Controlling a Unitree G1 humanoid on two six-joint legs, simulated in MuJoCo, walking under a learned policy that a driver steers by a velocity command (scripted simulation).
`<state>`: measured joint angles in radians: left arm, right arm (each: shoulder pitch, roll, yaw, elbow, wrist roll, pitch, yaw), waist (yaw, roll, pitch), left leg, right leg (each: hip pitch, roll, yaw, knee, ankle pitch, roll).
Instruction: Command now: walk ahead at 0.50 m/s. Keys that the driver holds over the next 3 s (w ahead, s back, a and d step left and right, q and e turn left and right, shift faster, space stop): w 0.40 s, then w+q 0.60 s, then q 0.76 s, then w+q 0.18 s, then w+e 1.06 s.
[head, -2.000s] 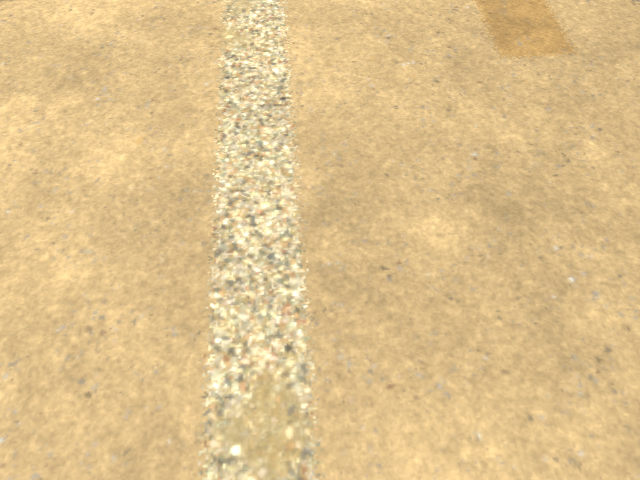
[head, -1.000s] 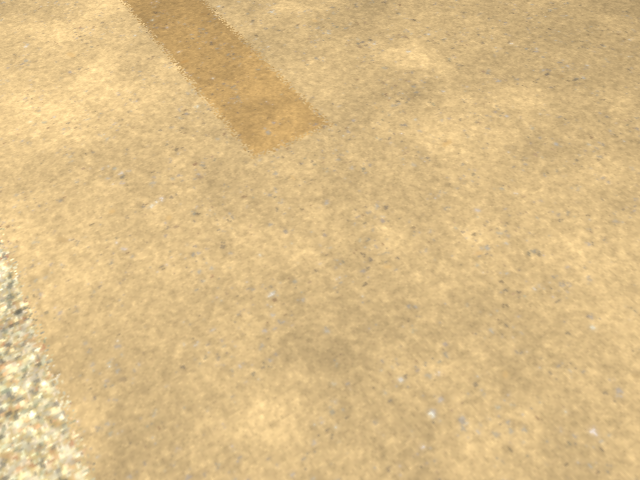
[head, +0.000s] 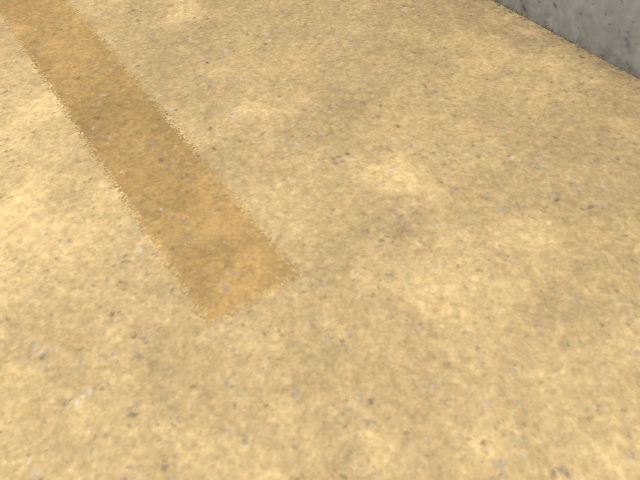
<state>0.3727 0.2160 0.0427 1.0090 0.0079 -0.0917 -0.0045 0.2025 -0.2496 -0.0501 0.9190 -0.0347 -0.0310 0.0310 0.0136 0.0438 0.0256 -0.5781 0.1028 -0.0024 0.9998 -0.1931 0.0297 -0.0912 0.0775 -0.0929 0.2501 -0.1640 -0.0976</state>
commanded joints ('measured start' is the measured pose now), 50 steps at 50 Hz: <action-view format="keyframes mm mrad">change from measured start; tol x32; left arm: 1 31 112 17 -30 -2 -14 2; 16 184 18 -9 -17 -34 3 6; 36 -453 70 -2 -239 10 36 -15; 50 -117 96 21 -173 13 -17 16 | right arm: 1 -48 -39 -3 -59 3 1 4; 50 144 -47 -38 -65 1 17 5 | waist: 1 -12 -92 54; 16 -130 207 -319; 50 -30 -151 -29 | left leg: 1 -99 21 21 -93 100 -24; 11 -24 -54 80 -424 87 46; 14 356 -139 119 -534 63 109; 16 919 309 -536 -631 -64 299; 22 416 111 -206 -832 128 175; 37 574 72 -232 -748 367 189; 41 475 8 -216 -459 475 120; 44 -60 -161 -74 221 -341 77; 50 -13 -32 -49 157 -84 32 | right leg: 1 4 -264 186 -160 202 -110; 14 174 -261 63 302 796 -44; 17 -496 -22 145 1075 -325 9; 36 -522 -130 80 372 117 130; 41 -75 -84 85 183 29 65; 44 309 -531 792 4 -313 -103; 50 -25 -350 224 -71 104 -30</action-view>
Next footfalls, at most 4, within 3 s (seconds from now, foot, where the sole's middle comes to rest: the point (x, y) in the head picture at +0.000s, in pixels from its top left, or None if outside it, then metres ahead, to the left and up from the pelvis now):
0.30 left None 0.33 0.12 -0.79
0.84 right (375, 425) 0.63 -0.05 -0.79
1.32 left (260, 380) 0.73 0.21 -0.79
1.88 right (332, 353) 0.80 0.05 -0.79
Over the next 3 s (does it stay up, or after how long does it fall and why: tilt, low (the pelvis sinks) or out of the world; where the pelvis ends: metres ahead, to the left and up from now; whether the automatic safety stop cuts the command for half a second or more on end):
stays up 1.06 0.38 -0.01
